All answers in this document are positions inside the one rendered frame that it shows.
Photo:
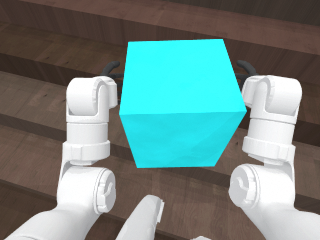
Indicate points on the left robot thigh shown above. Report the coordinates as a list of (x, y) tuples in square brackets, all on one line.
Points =
[(141, 224)]

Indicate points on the robot left upper arm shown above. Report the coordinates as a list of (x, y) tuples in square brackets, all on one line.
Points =
[(84, 194)]

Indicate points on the robot right upper arm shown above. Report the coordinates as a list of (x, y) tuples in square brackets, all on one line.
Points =
[(266, 195)]

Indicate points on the right robot forearm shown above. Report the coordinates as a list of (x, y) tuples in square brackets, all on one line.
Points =
[(274, 103)]

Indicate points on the carton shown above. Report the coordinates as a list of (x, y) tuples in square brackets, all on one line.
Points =
[(180, 102)]

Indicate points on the right robot hand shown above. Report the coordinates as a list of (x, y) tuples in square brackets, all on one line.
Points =
[(249, 69)]

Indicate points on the left robot forearm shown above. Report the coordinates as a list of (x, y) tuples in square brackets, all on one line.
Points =
[(88, 101)]

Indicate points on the left robot hand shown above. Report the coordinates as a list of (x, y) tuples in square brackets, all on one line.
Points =
[(107, 69)]

